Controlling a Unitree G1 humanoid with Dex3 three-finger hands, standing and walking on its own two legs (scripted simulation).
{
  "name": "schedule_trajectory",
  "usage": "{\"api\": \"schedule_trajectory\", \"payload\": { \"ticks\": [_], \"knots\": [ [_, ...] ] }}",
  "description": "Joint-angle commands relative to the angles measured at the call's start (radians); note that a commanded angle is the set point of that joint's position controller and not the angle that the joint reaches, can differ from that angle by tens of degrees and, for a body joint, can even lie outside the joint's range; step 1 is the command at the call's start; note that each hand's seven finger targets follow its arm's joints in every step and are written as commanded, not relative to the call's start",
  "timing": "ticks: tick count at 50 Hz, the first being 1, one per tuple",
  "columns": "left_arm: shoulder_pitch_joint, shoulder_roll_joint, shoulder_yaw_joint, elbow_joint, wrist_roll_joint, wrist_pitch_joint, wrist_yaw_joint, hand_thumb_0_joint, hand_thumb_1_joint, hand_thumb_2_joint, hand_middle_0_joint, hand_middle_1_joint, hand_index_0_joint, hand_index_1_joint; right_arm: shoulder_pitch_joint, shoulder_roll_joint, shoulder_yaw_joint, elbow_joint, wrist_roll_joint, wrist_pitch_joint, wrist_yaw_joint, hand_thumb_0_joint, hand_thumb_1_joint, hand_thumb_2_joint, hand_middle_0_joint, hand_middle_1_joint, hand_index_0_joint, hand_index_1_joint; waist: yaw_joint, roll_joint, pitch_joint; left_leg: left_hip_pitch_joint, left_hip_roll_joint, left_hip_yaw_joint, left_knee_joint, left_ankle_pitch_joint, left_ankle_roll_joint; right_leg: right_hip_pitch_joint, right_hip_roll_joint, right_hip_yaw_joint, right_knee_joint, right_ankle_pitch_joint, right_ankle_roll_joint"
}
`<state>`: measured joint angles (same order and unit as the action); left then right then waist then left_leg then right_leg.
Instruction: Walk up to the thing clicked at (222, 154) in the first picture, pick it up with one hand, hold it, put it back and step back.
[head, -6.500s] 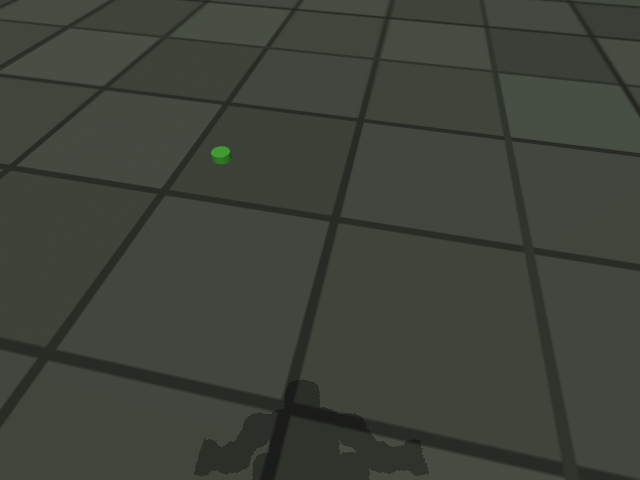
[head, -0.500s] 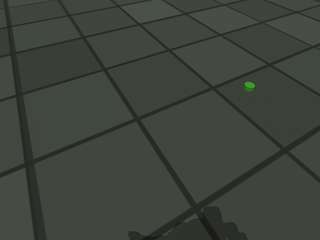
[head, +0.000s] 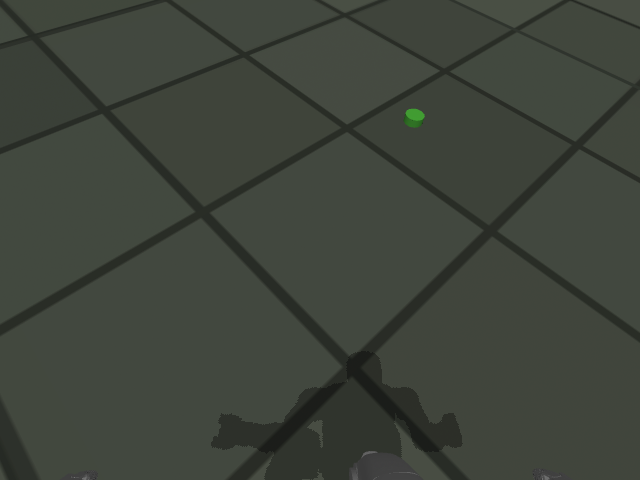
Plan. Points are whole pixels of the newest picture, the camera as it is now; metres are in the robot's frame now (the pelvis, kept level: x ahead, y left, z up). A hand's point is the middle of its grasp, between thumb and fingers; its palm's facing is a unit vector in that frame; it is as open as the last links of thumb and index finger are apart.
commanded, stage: walk up
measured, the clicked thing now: (414, 118) +1.75 -0.54 -0.75
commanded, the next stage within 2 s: stand in 1.68 s
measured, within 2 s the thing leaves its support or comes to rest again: neither
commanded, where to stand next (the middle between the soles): +0.05 -0.02 m, yaw -18 degrees
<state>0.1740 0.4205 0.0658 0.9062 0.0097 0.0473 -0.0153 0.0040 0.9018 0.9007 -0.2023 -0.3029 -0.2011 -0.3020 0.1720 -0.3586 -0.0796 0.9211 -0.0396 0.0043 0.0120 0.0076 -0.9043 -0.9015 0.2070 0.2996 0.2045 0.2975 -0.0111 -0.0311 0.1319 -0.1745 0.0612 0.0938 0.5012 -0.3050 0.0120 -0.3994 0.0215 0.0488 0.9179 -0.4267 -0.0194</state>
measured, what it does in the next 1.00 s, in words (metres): steps on the spot, turning right: right foot, then left foot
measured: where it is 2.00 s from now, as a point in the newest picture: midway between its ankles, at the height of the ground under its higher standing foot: outside the picture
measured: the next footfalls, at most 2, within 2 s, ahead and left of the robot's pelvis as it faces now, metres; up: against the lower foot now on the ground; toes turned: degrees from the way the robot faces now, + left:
right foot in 0.14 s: +0.04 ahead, -0.13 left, +0.00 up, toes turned -6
left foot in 0.54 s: +0.11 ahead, +0.09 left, +0.00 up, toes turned -11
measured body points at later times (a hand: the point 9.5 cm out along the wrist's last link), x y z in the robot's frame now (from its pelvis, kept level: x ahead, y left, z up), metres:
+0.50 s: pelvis +0.02 -0.01 -0.01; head +0.05 -0.02 +0.43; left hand +0.16 +0.27 -0.12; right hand +0.04 -0.34 -0.13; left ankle +0.07 +0.11 -0.72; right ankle +0.00 -0.12 -0.74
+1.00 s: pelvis +0.00 -0.03 -0.01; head +0.01 -0.05 +0.44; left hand +0.15 +0.26 -0.12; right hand -0.01 -0.35 -0.14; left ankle +0.05 +0.11 -0.72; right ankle -0.04 -0.13 -0.74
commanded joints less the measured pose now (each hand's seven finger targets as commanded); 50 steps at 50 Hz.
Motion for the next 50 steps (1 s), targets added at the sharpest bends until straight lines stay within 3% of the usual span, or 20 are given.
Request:
{"api": "schedule_trajectory", "payload": {
  "ticks": [1,5,7,9,10,11,14,21,26,27,28,30,34,40,43,45,46,47,48,50],
  "knots": [
    [-0.004,0.131,0.029,-0.106,0.008,-0.034,-0.006,0.000,0.900,0.900,-0.200,-0.300,-0.200,-0.300,0.026,-0.286,-0.073,-0.117,0.003,-0.023,-0.012,0.000,-0.900,-0.900,0.200,0.300,0.200,0.300,-0.042,0.231,-0.118,0.189,0.215,-0.132,-0.064,0.545,0.161,-0.036,-0.026,-0.070,-0.162,0.012,0.012],
    [0.065,0.134,0.038,-0.094,0.020,-0.045,0.001,0.000,0.900,0.900,-0.200,-0.300,-0.200,-0.300,0.022,-0.289,-0.069,-0.150,0.015,-0.002,-0.005,0.000,-0.900,-0.900,0.200,0.300,0.200,0.300,-0.021,0.212,-0.141,0.088,0.214,-0.099,0.032,0.458,0.151,0.130,0.018,-0.122,-0.323,0.059,-0.004],
    [0.178,0.166,0.054,-0.057,0.023,-0.060,0.014,0.000,0.900,0.900,-0.200,-0.300,-0.200,-0.300,-0.008,-0.260,-0.057,-0.172,0.030,0.007,-0.003,0.000,-0.900,-0.900,0.200,0.300,0.200,0.300,0.052,0.094,-0.189,0.014,0.153,-0.030,0.251,0.366,0.095,0.309,0.000,-0.083,-0.531,0.238,-0.037],
    [0.177,0.265,0.077,-0.095,0.024,-0.082,0.031,0.000,0.900,0.900,-0.200,-0.300,-0.200,-0.300,-0.003,-0.147,-0.008,-0.208,0.034,0.012,-0.004,0.000,-0.900,-0.900,0.200,0.300,0.200,0.300,0.053,-0.179,-0.167,-0.384,-0.062,-0.032,0.537,-0.277,-0.014,0.479,-0.337,0.486,-0.579,0.555,-0.195],
    [0.161,0.304,0.082,-0.111,0.020,-0.078,0.030,0.000,0.900,0.900,-0.200,-0.300,-0.200,-0.300,-0.019,-0.210,-0.025,-0.199,0.030,0.019,-0.022,0.000,-0.900,-0.900,0.200,0.300,0.200,0.300,0.078,-0.160,-0.162,-0.329,-0.020,-0.106,0.597,-0.379,-0.012,0.358,-0.408,0.557,-0.570,0.540,-0.311],
    [0.134,0.272,0.079,-0.118,0.012,-0.074,0.032,0.000,0.900,0.900,-0.200,-0.300,-0.200,-0.300,-0.012,-0.234,-0.033,-0.183,0.030,0.016,-0.026,0.000,-0.900,-0.900,0.200,0.300,0.200,0.300,0.060,-0.126,-0.114,-0.319,0.001,-0.134,0.620,-0.355,-0.018,0.297,-0.376,0.490,-0.557,0.550,-0.312],
    [0.066,0.189,0.053,-0.136,0.000,-0.075,0.045,0.000,0.900,0.900,-0.200,-0.300,-0.200,-0.300,0.051,-0.216,-0.025,-0.131,0.039,0.012,-0.018,0.000,-0.900,-0.900,0.200,0.300,0.200,0.300,0.006,-0.123,-0.101,-0.313,0.001,-0.113,0.559,-0.203,-0.028,0.305,-0.208,0.210,-0.510,0.640,-0.195],
    [0.100,0.204,0.053,-0.177,0.015,-0.063,0.037,0.000,0.900,0.900,-0.200,-0.300,-0.200,-0.300,0.013,-0.210,-0.024,-0.132,0.029,-0.003,-0.023,0.000,-0.900,-0.900,0.200,0.300,0.200,0.300,0.042,-0.129,-0.113,-0.185,-0.034,-0.091,0.312,-0.119,-0.029,0.193,-0.176,0.208,-0.454,0.626,-0.194],
    [0.019,0.179,0.037,-0.210,-0.010,-0.042,0.030,0.000,0.900,0.900,-0.200,-0.300,-0.200,-0.300,0.119,-0.199,-0.036,-0.092,0.016,-0.026,-0.032,0.000,-0.900,-0.900,0.200,0.300,0.200,0.300,-0.036,-0.084,-0.143,0.063,-0.056,-0.091,-0.036,0.101,0.013,0.042,-0.152,0.222,-0.298,0.495,-0.121],
    [0.040,0.114,0.017,-0.215,-0.020,-0.042,0.030,0.000,0.900,0.900,-0.200,-0.300,-0.200,-0.300,0.125,-0.255,-0.046,-0.100,-0.002,-0.036,-0.034,0.000,-0.900,-0.900,0.200,0.300,0.200,0.300,-0.033,0.088,-0.170,0.104,0.106,-0.311,-0.145,0.138,0.049,-0.011,-0.063,0.191,-0.182,0.324,-0.049],
    [0.073,0.074,0.005,-0.195,-0.022,-0.040,0.032,0.000,0.900,0.900,-0.200,-0.300,-0.200,-0.300,0.063,-0.298,-0.047,-0.114,0.001,-0.046,-0.034,0.000,-0.900,-0.900,0.200,0.300,0.200,0.300,0.008,0.230,-0.142,0.120,0.268,-0.526,-0.197,0.258,0.108,-0.099,0.104,0.104,-0.045,-0.064,-0.009],
    [0.099,0.189,0.030,-0.136,-0.006,-0.030,0.048,0.000,0.900,0.900,-0.200,-0.300,-0.200,-0.300,-0.001,-0.325,-0.056,-0.126,0.016,-0.048,-0.026,0.000,-0.900,-0.900,0.200,0.300,0.200,0.300,0.006,0.205,-0.125,-0.039,0.377,-0.599,-0.190,0.127,0.257,-0.010,0.031,0.128,0.131,-0.193,-0.002],
    [0.088,0.171,0.036,-0.104,-0.012,-0.037,0.025,0.000,0.900,0.900,-0.200,-0.300,-0.200,-0.300,-0.012,-0.264,-0.031,-0.128,0.013,-0.056,-0.031,0.000,-0.900,-0.900,0.200,0.300,0.200,0.300,0.018,0.211,-0.069,-0.010,0.198,-0.279,-0.142,0.326,0.162,-0.043,0.026,0.101,0.100,-0.062,0.003],
    [0.063,0.152,0.018,-0.077,-0.004,-0.063,0.020,0.000,0.900,0.900,-0.200,-0.300,-0.200,-0.300,0.016,-0.275,-0.032,-0.140,0.004,-0.026,-0.016,0.000,-0.900,-0.900,0.200,0.300,0.200,0.300,-0.026,0.258,-0.155,0.057,0.172,-0.187,-0.057,0.341,0.168,0.081,0.008,-0.055,-0.210,-0.039,0.028],
    [0.131,0.138,0.022,-0.023,0.004,-0.073,0.029,0.000,0.900,0.900,-0.200,-0.300,-0.200,-0.300,-0.030,-0.268,-0.026,-0.152,0.015,-0.005,-0.007,0.000,-0.900,-0.900,0.200,0.300,0.200,0.300,0.022,0.212,-0.167,-0.054,0.168,-0.174,0.017,0.253,0.154,0.249,0.014,-0.088,-0.424,0.107,0.009],
    [0.128,0.181,0.034,-0.014,0.019,-0.095,0.039,0.000,0.900,0.900,-0.200,-0.300,-0.200,-0.300,-0.045,-0.187,0.002,-0.154,0.034,0.005,-0.003,0.000,-0.900,-0.900,0.200,0.300,0.200,0.300,0.040,0.036,-0.181,-0.149,0.102,-0.119,0.173,0.146,0.064,0.333,-0.087,0.122,-0.551,0.215,-0.031],
    [0.074,0.225,0.036,-0.031,0.026,-0.108,0.043,0.000,0.900,0.900,-0.200,-0.300,-0.200,-0.300,-0.056,-0.139,0.019,-0.164,0.042,0.005,0.001,0.000,-0.900,-0.900,0.200,0.300,0.200,0.300,0.020,-0.099,-0.135,-0.256,0.001,-0.076,0.230,-0.047,-0.003,0.299,-0.251,0.387,-0.603,0.254,-0.099],
    [0.023,0.289,0.040,-0.037,0.023,-0.104,0.041,0.000,0.900,0.900,-0.200,-0.300,-0.200,-0.300,-0.071,-0.186,0.003,-0.145,0.041,0.016,-0.013,0.000,-0.900,-0.900,0.200,0.300,0.200,0.300,0.035,-0.130,-0.094,-0.187,-0.019,-0.134,0.320,-0.272,0.000,0.124,-0.349,0.467,-0.613,0.197,-0.210],
    [-0.013,0.264,0.035,-0.047,0.019,-0.102,0.038,0.000,0.900,0.900,-0.200,-0.300,-0.200,-0.300,-0.039,-0.207,-0.005,-0.116,0.035,0.018,-0.014,0.000,-0.900,-0.900,0.200,0.300,0.200,0.300,0.015,-0.118,-0.048,-0.127,0.000,-0.157,0.354,-0.284,0.000,0.035,-0.347,0.452,-0.609,0.188,-0.227],
    [-0.030,0.198,0.021,-0.048,0.013,-0.107,0.037,0.000,0.900,0.900,-0.200,-0.300,-0.200,-0.300,-0.043,-0.210,0.000,-0.087,0.045,0.008,-0.007,0.000,-0.900,-0.900,0.200,0.300,0.200,0.300,0.006,-0.105,-0.045,-0.180,-0.005,-0.163,0.285,-0.238,0.010,0.153,-0.266,0.305,-0.587,0.314,-0.170]
  ]
}}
